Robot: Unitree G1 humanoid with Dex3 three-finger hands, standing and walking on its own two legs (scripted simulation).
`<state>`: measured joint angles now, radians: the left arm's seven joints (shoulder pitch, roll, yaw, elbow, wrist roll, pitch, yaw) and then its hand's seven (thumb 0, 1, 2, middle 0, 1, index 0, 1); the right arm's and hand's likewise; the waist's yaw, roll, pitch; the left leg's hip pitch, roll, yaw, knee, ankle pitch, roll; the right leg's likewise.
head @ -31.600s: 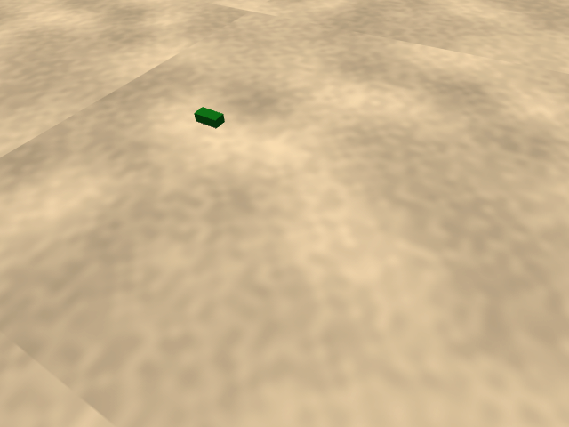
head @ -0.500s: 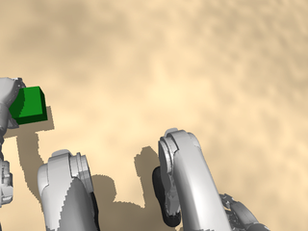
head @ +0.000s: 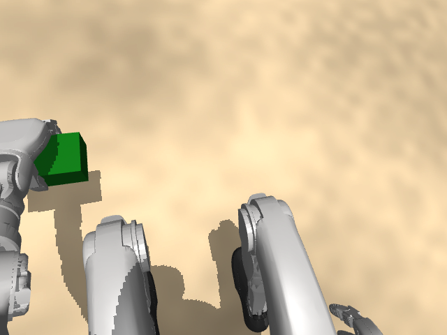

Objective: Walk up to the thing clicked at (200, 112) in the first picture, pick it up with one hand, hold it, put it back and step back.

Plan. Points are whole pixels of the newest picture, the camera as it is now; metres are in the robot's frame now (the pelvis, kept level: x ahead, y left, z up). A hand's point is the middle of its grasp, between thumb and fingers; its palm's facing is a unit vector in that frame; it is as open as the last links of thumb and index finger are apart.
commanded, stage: lift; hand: left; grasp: from above
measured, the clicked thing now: (36, 162) +0.44 +0.31 -0.17
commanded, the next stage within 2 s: hold in 1.38 s
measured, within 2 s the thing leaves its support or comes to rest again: neither
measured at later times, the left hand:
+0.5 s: hand out of the picture +0.37 +0.29 +0.04, palm faces -0.45 -0.10 -0.89, open 10.8 cm
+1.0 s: hand out of the picture +0.33 +0.27 +0.22, palm faces -0.48 -0.10 -0.87, open 10.8 cm
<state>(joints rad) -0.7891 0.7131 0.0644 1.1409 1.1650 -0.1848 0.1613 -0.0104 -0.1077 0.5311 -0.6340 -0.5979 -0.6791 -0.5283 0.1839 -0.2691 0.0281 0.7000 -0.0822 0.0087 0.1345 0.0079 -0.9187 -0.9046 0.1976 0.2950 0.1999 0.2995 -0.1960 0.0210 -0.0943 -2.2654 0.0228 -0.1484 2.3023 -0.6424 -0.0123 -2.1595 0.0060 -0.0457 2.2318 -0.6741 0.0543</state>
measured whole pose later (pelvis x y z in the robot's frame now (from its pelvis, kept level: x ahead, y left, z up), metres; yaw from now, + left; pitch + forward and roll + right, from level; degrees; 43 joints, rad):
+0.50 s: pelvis +0.00 +0.00 +0.13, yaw +4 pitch +30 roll -6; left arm -0.47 0.59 -0.04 0.70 1.02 -0.10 0.04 -0.02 -0.10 0.53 -0.63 -0.59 -0.67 -0.53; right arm 0.14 -0.25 -0.02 0.65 0.00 0.06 0.03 0.01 -0.91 -0.90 0.20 0.30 0.20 0.30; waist -0.10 0.04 -0.17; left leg -1.81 0.04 -0.09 1.89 -0.61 0.00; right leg -1.73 -0.01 -0.03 1.83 -0.63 0.05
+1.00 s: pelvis +0.04 +0.00 +0.31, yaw +6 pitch +17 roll -2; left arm -0.31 0.45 -0.15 0.78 1.02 -0.06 0.11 -0.02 -0.11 0.53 -0.64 -0.59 -0.68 -0.53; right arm 0.22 -0.24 -0.03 0.74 0.03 -0.01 -0.04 0.01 -0.90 -0.90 0.20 0.30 0.20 0.30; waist -0.07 0.04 -0.13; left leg -1.05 0.06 -0.02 1.23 -0.48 -0.01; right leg -1.00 -0.01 -0.01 1.19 -0.48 0.04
